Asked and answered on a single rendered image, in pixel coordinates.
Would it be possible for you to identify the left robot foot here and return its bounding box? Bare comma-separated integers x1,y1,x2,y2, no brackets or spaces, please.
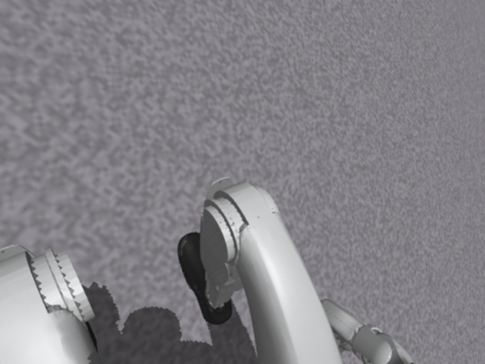
86,322,98,352

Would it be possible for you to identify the right robot hand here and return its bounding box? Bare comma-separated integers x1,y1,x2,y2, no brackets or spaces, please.
321,299,366,355

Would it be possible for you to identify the right robot arm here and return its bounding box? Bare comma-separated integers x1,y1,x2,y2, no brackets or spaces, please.
352,325,415,364

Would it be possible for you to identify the right robot foot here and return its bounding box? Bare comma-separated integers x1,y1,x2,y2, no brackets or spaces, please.
177,233,232,325

